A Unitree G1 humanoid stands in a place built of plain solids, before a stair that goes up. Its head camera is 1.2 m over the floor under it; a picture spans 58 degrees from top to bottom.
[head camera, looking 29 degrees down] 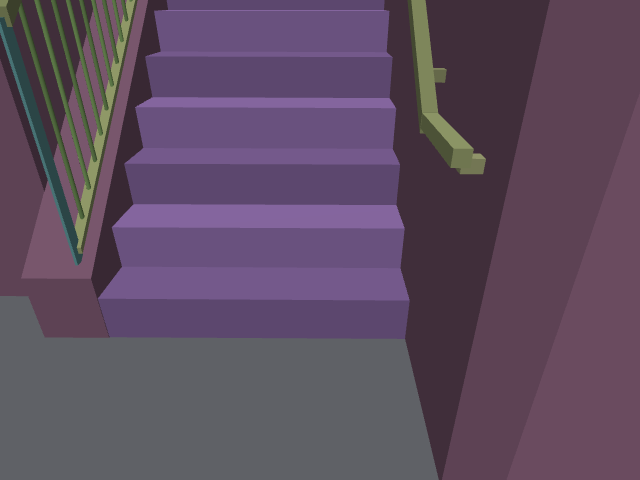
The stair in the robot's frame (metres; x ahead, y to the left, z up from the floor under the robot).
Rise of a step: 0.19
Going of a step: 0.23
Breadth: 1.20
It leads straight ahead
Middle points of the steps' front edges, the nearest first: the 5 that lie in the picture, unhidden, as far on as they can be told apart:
1.34 0.26 0.19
1.57 0.25 0.38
1.80 0.25 0.58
2.03 0.25 0.77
2.26 0.25 0.96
